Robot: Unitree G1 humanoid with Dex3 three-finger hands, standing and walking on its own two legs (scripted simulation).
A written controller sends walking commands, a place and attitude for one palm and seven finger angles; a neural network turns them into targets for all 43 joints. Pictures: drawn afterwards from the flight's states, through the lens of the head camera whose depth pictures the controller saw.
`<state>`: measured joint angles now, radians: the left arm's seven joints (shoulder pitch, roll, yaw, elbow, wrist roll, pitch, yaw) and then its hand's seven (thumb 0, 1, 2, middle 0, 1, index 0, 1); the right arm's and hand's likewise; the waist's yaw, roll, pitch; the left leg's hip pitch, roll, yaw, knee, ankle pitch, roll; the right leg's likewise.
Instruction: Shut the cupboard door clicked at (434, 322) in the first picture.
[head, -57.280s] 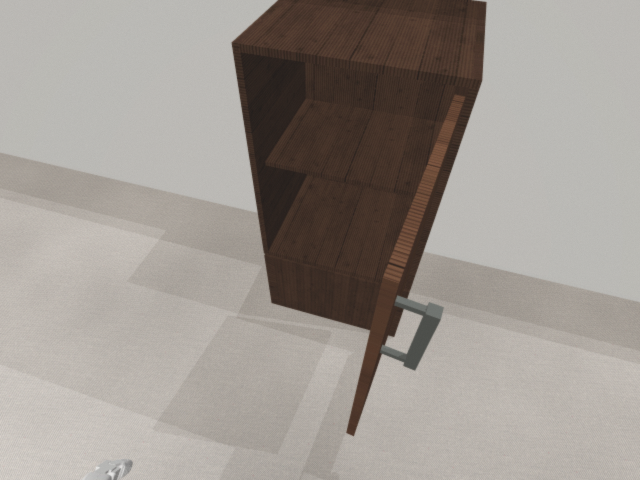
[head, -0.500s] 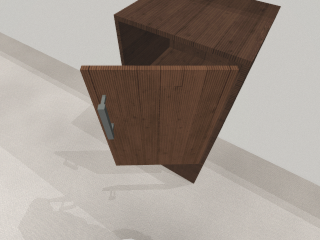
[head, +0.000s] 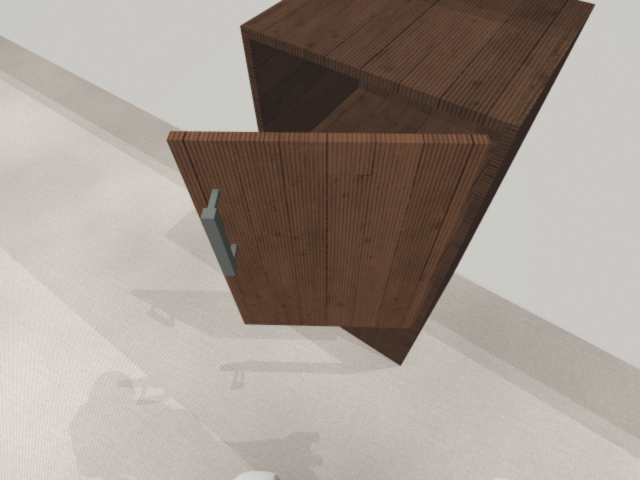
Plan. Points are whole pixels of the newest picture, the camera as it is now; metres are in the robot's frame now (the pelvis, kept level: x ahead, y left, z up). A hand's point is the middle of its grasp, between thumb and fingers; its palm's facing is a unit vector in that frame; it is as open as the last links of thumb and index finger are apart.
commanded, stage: come to a stop and stand still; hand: left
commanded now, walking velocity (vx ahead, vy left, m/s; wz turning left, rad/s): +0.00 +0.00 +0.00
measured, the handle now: (223, 235) +0.45 +0.20 -0.03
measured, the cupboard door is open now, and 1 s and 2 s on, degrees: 33 33 33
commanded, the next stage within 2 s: none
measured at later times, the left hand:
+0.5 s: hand out of the picture -0.03 +0.26 -0.18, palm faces +0.00 -0.98 -0.22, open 7.4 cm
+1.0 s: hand out of the picture -0.17 +0.22 -0.19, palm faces +0.09 -0.99 -0.13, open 7.4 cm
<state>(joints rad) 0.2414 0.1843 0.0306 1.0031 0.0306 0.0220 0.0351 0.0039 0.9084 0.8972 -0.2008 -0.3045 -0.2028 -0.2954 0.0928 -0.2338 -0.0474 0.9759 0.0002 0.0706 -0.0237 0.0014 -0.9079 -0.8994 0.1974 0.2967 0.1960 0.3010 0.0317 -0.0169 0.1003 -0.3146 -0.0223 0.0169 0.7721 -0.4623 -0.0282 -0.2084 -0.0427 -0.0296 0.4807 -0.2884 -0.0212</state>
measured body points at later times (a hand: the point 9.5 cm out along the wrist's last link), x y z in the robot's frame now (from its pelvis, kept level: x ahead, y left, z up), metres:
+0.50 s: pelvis -0.08 +0.07 -0.01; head -0.09 +0.08 +0.44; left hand -0.03 +0.31 -0.16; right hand -0.05 -0.17 -0.15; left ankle -0.03 +0.13 -0.74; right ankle -0.03 -0.10 -0.74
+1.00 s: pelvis -0.12 +0.07 -0.01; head -0.14 +0.08 +0.44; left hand -0.17 +0.27 -0.18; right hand -0.08 -0.16 -0.16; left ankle -0.04 +0.13 -0.74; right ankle -0.03 -0.09 -0.74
